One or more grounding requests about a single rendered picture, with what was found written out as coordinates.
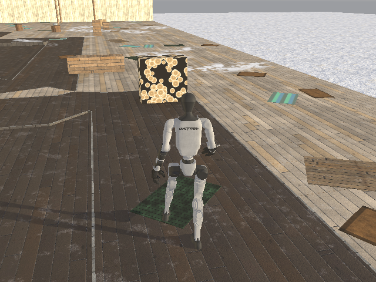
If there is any robot left upper arm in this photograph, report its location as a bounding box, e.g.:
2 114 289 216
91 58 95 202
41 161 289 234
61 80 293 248
161 118 176 152

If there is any robot left hand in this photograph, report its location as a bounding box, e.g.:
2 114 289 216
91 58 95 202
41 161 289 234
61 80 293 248
152 169 165 184

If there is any robot right upper arm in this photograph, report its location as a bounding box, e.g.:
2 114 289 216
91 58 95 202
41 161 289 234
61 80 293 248
200 118 216 149

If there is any right robot foot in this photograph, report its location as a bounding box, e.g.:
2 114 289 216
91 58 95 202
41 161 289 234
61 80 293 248
190 233 202 250

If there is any robot head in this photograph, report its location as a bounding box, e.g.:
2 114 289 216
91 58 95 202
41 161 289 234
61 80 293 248
178 93 199 121

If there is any robot right hand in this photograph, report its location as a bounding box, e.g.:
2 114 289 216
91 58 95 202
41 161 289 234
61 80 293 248
202 147 215 156

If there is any left robot forearm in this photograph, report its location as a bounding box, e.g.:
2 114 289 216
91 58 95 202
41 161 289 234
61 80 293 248
153 143 167 171

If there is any right robot forearm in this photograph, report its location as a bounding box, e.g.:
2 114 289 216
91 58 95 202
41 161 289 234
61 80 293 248
209 141 217 153

